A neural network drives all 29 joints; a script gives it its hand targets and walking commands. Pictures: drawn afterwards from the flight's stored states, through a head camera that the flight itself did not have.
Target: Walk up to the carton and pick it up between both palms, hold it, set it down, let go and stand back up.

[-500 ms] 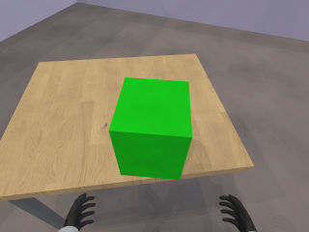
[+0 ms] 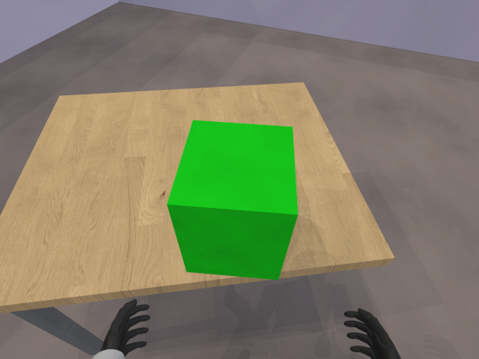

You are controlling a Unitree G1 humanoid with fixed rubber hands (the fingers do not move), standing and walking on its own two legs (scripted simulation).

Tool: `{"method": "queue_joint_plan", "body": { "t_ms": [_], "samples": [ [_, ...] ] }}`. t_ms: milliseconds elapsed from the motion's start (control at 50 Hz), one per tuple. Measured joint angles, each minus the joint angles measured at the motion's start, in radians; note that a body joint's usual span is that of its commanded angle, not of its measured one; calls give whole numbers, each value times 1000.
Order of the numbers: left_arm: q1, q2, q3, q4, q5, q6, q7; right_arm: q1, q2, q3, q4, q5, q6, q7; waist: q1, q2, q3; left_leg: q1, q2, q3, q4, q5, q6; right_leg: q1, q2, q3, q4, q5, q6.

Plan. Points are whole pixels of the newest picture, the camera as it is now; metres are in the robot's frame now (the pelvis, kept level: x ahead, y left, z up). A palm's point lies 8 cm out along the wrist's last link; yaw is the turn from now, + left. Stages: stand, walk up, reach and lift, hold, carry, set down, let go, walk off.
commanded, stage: let go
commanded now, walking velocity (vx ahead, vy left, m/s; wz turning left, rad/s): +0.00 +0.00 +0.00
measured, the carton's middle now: (237, 202) +0.42 +0.03 -0.01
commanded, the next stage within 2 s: stand in 0.12 s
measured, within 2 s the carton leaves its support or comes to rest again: neither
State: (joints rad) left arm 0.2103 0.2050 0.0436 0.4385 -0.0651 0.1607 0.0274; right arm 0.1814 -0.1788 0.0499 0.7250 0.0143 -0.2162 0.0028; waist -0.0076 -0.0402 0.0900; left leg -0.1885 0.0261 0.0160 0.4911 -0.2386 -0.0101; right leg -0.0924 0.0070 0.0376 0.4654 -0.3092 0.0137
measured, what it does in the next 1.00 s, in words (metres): stands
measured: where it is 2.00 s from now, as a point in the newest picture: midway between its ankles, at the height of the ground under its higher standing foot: outside the picture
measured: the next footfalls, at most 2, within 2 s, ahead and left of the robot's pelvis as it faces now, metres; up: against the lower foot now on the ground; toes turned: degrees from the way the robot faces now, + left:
none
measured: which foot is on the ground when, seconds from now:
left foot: down 0.00-1.00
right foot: down 0.00-1.00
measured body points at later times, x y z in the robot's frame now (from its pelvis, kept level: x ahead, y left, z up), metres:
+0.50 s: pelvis +0.01 +0.00 +0.00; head +0.00 +0.01 +0.45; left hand +0.12 +0.24 -0.13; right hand +0.13 -0.29 -0.10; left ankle +0.02 +0.13 -0.74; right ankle -0.03 -0.13 -0.74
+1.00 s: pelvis +0.01 +0.00 +0.00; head -0.01 +0.01 +0.45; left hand +0.09 +0.25 -0.14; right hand +0.10 -0.29 -0.12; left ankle +0.02 +0.13 -0.74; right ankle -0.03 -0.13 -0.74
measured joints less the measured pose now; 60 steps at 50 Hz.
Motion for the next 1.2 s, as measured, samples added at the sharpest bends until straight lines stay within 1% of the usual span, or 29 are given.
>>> {"method": "queue_joint_plan", "body": {
  "t_ms": [140, 160, 260, 340, 480, 640, 920, 1200],
  "samples": [
    [-4, 0, -2, 5, 0, -1, 0, 0, 0, 0, 0, -1, -1, 2, 0, 0, -9, 1, 0, 0, 0, -2, 0, 1, 0, 0, 0, -2, -1],
    [-7, 0, -2, 21, 6, -18, 0, 0, -3, 0, 2, -10, 11, 2, 0, 0, -11, 1, 0, 0, 0, -2, 0, 1, 0, 0, 0, -2, -1],
    [3, 1, -2, 127, 28, -94, 2, 0, -54, 0, 42, -27, 133, 2, 0, 0, -43, 1, 0, 0, 0, -8, 0, 1, 0, 0, 0, -7, -1],
    [25, 3, -2, 202, 34, -119, -6, 0, -106, 0, 91, -28, 163, 2, 0, 0, -66, 1, 0, 0, 0, -13, 0, 1, 0, 0, 0, -12, -2],
    [61, 8, -2, 311, 36, -137, -15, 0, -151, 0, 140, -28, 168, 2, 0, 1, -87, 1, 0, 1, 0, -20, 0, 1, 0, 0, 0, -20, -3],
    [62, 9, -2, 382, 36, -157, -22, 0, -150, 0, 174, -28, 174, 2, 0, 7, -88, 1, 0, 1, 0, -23, 0, 1, 0, 0, 0, -22, -4],
    [39, 13, -2, 447, 36, -171, -21, 0, -150, 0, 227, -28, 181, 2, 0, 16, -87, 1, 0, 1, 0, -15, 0, 1, 0, 0, 0, -15, -4],
    [29, 15, -2, 502, 36, -172, -22, 0, -150, 0, 255, -28, 185, 2, 0, 20, -76, 1, 0, 0, 0, 4, 0, 1, 0, 0, 0, 4, -4]
  ]
}}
